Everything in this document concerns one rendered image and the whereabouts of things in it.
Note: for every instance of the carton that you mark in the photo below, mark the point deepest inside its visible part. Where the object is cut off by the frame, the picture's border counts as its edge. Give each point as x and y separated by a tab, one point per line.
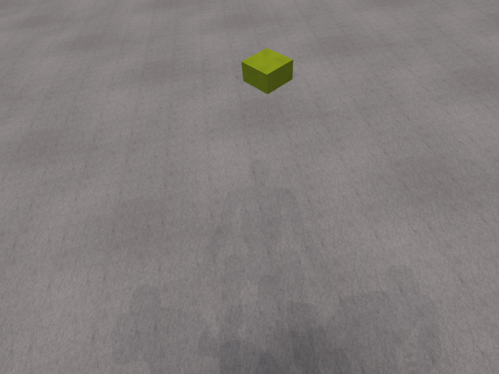
267	70

